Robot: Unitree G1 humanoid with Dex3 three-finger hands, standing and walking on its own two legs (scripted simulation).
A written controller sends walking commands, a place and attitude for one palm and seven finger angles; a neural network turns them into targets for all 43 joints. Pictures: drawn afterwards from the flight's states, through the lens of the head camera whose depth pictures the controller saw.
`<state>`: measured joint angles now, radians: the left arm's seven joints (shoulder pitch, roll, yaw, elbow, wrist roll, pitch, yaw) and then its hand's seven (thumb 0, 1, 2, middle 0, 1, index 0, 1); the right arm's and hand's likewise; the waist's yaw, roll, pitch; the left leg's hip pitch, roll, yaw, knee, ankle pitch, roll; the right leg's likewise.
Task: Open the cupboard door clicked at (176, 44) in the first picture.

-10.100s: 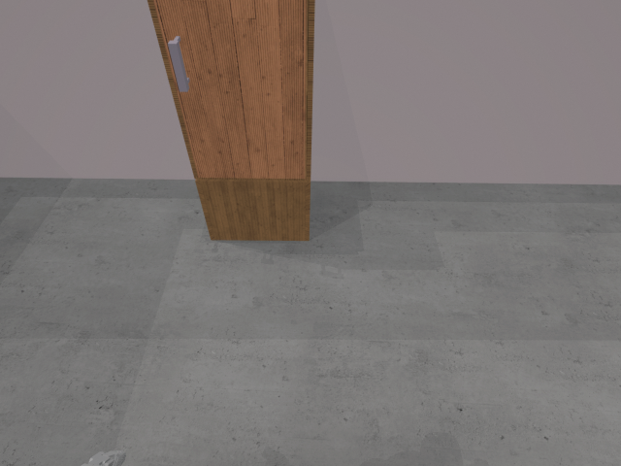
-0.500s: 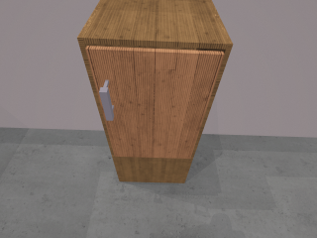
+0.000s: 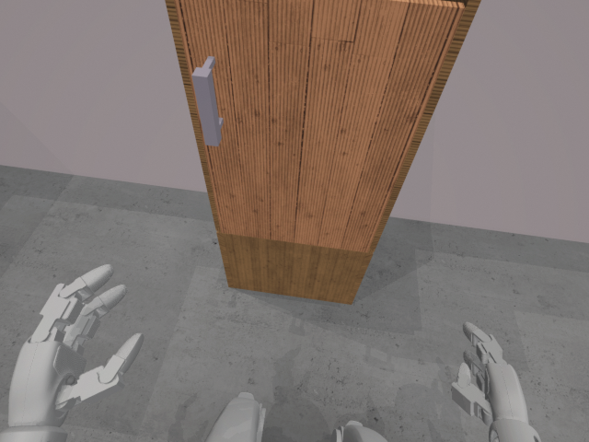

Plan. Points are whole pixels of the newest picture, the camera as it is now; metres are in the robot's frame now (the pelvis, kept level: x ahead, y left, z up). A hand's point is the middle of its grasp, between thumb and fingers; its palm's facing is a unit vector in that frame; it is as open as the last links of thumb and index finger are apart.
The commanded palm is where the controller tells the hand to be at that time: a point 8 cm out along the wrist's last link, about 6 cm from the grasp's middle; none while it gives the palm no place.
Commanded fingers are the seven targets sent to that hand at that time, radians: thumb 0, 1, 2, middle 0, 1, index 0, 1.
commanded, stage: raise the hand with hooked fingers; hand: left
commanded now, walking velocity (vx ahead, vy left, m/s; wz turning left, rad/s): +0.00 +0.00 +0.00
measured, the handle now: (211, 102) +0.59 +0.22 +0.11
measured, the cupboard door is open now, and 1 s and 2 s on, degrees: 0 0 0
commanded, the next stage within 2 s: move the hooked fingers beside the handle in 1.54 s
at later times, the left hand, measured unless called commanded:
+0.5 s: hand (107, 285) +0.26 +0.26 +0.07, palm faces -0.02 -1.00 -0.04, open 12.4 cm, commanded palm +0.24 +0.32 +0.10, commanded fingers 0.00 -0.36 0.36 -0.29 -1.11 -0.29 -1.11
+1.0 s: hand (55, 218) +0.31 +0.32 +0.13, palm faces +0.05 -1.00 -0.05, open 14.0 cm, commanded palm +0.28 +0.37 +0.13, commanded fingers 0.00 -0.50 0.30 -0.30 -1.20 -0.30 -1.20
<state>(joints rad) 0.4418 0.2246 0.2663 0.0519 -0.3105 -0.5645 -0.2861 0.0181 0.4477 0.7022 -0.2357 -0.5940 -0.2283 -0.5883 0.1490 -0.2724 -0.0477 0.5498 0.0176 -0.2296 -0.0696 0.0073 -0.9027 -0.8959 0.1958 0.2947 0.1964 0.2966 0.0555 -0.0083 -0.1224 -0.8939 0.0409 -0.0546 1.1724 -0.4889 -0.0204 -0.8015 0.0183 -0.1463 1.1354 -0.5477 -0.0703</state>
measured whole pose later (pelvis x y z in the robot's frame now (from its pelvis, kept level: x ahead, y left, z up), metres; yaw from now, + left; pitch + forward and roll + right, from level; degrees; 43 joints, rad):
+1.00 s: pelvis +0.02 +0.06 +0.05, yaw -1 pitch +8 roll -3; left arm -0.03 0.40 0.41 0.33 -0.32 -0.24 -0.42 -0.01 -0.49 0.30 -0.30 -1.20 -0.30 -1.19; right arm 0.26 -0.25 0.06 0.57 0.04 -0.19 -0.08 0.01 -0.90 -0.90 0.20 0.30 0.20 0.30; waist 0.01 0.02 -0.07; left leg -0.62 0.00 0.02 0.88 -0.39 0.06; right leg -0.53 -0.01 -0.08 0.80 -0.40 0.01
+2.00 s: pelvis +0.02 +0.02 +0.05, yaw -2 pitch +10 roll -2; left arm -0.31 0.46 0.43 0.68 -0.30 -0.27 -0.49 -0.01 -0.50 0.30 -0.30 -1.20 -0.30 -1.20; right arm 0.28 -0.29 0.04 0.61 0.05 -0.15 -0.10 0.01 -0.90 -0.90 0.20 0.30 0.20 0.30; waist -0.03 0.02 -0.06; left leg -0.66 0.03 0.01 0.86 -0.38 0.02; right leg -0.59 0.02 -0.08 0.82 -0.40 -0.03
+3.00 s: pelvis +0.01 +0.04 +0.03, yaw -4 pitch +17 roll -3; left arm -0.81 0.63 0.48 1.16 -0.14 -0.37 -0.40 -0.01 -0.50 0.30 -0.30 -1.20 -0.30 -1.20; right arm 0.38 -0.29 0.04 0.64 0.02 0.02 -0.06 0.00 -0.90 -0.89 0.20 0.30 0.20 0.30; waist -0.14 0.01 -0.08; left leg -0.87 0.04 0.02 0.97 -0.41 0.04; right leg -0.80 0.03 -0.06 0.91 -0.41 -0.01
